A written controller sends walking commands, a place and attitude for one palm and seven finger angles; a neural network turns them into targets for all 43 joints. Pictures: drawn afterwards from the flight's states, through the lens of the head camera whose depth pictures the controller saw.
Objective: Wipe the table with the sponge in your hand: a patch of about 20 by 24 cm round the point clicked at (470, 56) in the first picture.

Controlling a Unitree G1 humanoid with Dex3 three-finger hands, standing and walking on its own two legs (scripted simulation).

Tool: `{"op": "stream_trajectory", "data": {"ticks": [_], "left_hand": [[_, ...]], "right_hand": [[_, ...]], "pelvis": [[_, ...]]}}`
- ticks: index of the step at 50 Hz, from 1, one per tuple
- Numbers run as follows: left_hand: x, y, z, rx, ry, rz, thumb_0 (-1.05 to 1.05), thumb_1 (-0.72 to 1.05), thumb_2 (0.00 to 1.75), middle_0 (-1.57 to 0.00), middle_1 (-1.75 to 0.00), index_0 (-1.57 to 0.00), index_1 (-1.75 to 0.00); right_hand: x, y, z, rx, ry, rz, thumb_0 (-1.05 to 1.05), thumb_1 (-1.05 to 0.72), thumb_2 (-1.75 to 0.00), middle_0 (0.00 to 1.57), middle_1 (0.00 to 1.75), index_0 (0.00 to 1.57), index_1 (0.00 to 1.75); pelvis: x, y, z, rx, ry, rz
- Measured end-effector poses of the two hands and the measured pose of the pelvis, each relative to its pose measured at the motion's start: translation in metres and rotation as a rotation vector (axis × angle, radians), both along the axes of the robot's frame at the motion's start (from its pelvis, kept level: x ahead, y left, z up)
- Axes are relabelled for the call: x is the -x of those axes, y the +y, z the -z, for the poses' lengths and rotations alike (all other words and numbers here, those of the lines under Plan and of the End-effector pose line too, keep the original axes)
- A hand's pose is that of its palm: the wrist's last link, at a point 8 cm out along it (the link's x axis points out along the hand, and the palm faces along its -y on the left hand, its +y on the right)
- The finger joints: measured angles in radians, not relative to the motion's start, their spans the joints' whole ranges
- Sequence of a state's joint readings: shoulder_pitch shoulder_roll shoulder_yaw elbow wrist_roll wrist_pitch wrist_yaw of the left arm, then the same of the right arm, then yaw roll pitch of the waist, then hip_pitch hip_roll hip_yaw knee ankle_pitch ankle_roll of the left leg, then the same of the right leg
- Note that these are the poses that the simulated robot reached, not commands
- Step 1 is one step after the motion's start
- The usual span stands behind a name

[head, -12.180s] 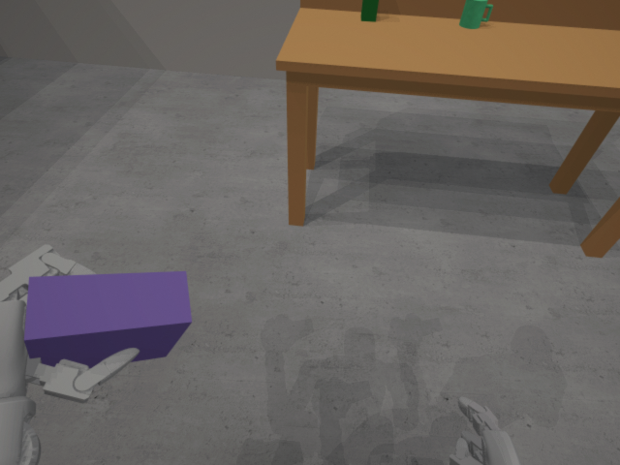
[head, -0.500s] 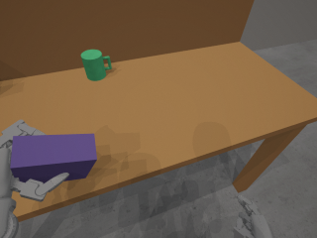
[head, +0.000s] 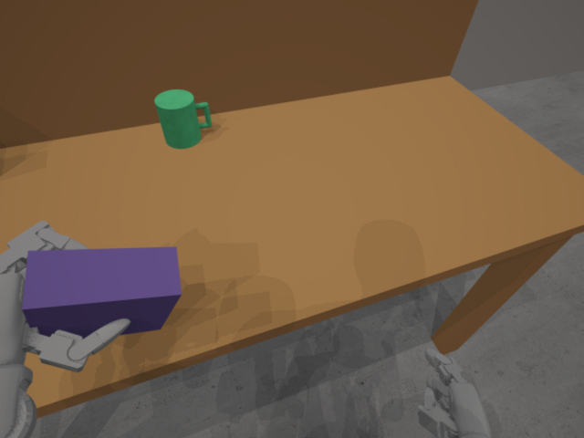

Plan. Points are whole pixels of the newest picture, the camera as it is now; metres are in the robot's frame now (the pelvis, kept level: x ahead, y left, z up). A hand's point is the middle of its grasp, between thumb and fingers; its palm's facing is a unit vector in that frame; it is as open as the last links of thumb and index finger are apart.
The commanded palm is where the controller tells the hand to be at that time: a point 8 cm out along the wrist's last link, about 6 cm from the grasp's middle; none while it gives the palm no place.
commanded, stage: come to a stop and stand still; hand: left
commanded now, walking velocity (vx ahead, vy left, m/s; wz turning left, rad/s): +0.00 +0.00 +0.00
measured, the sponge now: (128, 295) +0.23 +0.20 +0.13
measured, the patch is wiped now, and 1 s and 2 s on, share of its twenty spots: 0.00 0.00 0.00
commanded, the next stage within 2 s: look again from close up in 0.92 s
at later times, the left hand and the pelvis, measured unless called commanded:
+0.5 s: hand (58, 270) +0.25 +0.28 +0.15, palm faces +0.40 -0.84 -0.36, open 9.6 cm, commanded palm +0.18 +0.30 +0.17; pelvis +0.02 +0.02 +0.00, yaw +0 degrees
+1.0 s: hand (56, 278) +0.24 +0.27 +0.15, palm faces +0.39 -0.85 -0.36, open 9.6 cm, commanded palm +0.18 +0.30 +0.17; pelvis +0.02 +0.02 +0.00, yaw +0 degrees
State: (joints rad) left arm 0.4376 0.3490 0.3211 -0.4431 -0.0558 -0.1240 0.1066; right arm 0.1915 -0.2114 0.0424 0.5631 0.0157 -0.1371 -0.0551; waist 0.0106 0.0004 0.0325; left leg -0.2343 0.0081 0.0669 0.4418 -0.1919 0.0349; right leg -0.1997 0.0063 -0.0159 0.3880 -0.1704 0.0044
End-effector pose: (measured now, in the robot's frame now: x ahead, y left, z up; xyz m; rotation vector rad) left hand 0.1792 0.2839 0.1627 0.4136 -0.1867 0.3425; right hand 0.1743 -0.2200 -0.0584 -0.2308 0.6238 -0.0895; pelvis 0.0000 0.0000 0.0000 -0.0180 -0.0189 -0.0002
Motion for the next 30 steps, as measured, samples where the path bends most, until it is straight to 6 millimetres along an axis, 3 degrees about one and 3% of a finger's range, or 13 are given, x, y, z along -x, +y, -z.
{"op": "stream_trajectory", "data": {"ticks": [3,5,8,16,24,30], "left_hand": [[-0.004,0.006,-0.006,-0.074,-0.007,0.009,0.0,-0.44,1.01,-0.79,-1.35,-0.78,-1.34],[-0.014,0.026,-0.021,-0.162,-0.084,0.001,0.0,-0.44,1.01,-0.79,-1.35,-0.78,-1.34],[-0.02,0.043,-0.026,-0.125,-0.142,-0.05,0.0,-0.44,1.01,-0.79,-1.35,-0.78,-1.34],[-0.012,0.009,0.004,-0.055,-0.035,0.077,0.0,-0.44,1.01,-0.79,-1.36,-0.78,-1.35],[-0.024,0.03,0.002,-0.049,-0.079,0.002,-0.01,-0.44,1.02,-0.79,-1.36,-0.78,-1.35],[-0.035,0.025,-0.004,-0.032,-0.115,0.034,-0.01,-0.44,1.02,-0.78,-1.36,-0.77,-1.35]], "right_hand": [[-0.001,0.003,0.0,0.015,0.002,-0.021,0.01,-0.91,-0.89,0.2,0.3,0.2,0.3],[0.0,0.007,0.004,0.026,0.031,-0.057,0.01,-0.91,-0.89,0.2,0.3,0.2,0.3],[0.005,0.01,0.005,-0.001,0.04,-0.059,0.01,-0.91,-0.89,0.2,0.3,0.2,0.3],[0.015,0.015,0.015,-0.031,0.072,-0.006,0.01,-0.91,-0.89,0.2,0.3,0.2,0.3],[0.0,0.02,0.013,0.004,0.097,-0.027,0.02,-0.91,-0.89,0.2,0.3,0.2,0.3],[-0.024,0.023,0.001,0.008,0.032,-0.028,0.02,-0.91,-0.89,0.2,0.3,0.2,0.3]], "pelvis": [[0.001,0.001,0.001,0.004,0.004,-0.004],[0.005,-0.001,0.002,0.005,0.016,-0.005],[0.006,0.003,0.002,-0.002,0.016,0.012],[-0.008,0.014,0.004,-0.005,0.018,0.011],[-0.02,0.015,0.003,0.005,0.015,0.002],[-0.026,0.02,0.003,0.007,0.018,0.008]]}}
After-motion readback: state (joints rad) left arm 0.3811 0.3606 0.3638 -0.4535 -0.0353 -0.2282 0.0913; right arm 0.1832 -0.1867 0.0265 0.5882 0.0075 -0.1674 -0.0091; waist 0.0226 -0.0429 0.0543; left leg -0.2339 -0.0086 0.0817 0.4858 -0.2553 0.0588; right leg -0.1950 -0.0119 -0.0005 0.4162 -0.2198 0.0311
